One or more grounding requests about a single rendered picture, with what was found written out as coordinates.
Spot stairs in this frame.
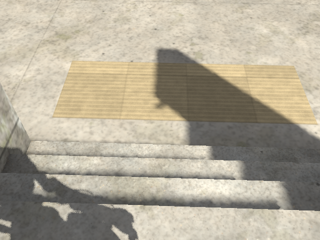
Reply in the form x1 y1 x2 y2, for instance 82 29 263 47
0 141 320 211

